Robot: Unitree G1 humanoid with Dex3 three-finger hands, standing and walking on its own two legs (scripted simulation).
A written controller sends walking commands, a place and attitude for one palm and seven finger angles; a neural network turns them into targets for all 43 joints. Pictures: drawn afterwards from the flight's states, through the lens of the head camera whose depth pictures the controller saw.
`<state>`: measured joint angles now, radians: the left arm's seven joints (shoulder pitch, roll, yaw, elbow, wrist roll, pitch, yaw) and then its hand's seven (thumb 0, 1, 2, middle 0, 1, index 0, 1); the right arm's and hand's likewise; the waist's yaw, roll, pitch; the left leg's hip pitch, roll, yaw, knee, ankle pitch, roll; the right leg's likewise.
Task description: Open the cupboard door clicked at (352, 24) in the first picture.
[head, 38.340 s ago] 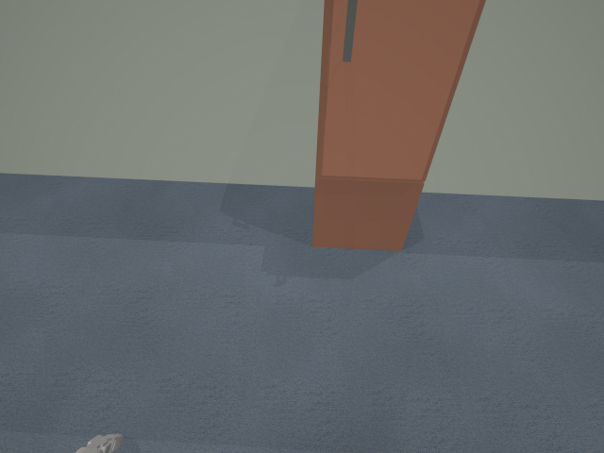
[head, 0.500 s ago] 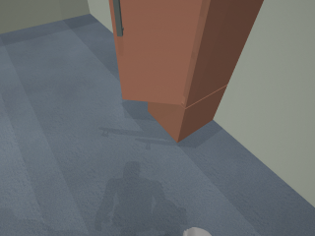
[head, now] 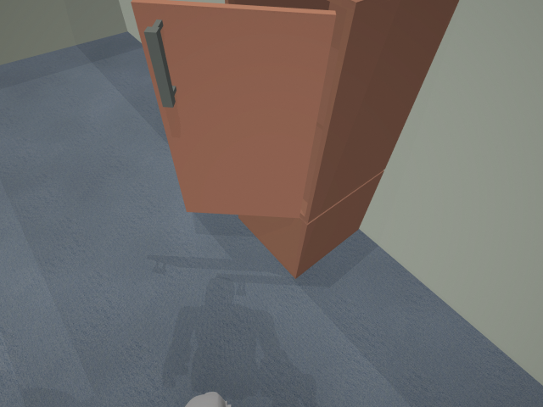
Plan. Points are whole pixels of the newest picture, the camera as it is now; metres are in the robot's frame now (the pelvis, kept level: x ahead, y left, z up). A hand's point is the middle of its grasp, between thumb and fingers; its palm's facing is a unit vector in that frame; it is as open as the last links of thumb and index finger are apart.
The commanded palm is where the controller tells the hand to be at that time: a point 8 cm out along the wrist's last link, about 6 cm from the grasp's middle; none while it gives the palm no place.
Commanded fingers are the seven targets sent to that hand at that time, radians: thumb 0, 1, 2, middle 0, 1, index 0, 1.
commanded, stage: come to a stop and stand still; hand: left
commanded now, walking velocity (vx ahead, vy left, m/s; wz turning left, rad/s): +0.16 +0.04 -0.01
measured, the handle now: (163, 65) +0.66 +0.24 +0.15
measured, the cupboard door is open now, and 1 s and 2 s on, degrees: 48 48 48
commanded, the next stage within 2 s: look again from close up in 1.04 s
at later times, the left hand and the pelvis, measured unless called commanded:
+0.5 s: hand (144, 396) +0.16 +0.22 -0.18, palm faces +0.01 -0.98 -0.21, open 7.4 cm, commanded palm none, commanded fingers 0.00 0.90 0.90 -0.20 -0.30 -0.20 -0.30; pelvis +0.08 +0.03 +0.00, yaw -2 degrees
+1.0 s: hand out of the picture +0.14 +0.15 -0.18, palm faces -0.01 -0.98 -0.19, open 7.2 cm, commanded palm none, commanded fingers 0.00 0.90 0.90 -0.20 -0.30 -0.20 -0.30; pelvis +0.09 -0.02 +0.00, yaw -2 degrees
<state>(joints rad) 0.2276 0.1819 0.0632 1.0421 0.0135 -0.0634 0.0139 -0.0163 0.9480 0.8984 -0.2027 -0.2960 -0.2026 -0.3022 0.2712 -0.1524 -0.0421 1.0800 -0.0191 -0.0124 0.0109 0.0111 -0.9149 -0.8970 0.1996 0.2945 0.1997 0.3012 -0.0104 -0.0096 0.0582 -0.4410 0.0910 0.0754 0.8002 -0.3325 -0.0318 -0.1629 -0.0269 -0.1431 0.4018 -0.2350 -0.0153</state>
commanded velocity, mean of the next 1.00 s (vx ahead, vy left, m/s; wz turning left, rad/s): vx -0.08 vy -0.05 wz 0.00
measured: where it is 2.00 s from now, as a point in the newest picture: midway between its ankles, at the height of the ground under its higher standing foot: outside the picture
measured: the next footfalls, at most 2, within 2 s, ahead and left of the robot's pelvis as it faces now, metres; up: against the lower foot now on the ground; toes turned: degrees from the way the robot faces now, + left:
left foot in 0.10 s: +0.14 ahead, +0.10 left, +0.00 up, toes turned +3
right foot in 0.58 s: +0.09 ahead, -0.13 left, +0.00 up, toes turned -5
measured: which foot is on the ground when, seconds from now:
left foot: up 0.00-0.08, down 0.10-1.00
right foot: down 0.00-0.10, up 0.12-0.56, down 0.58-1.00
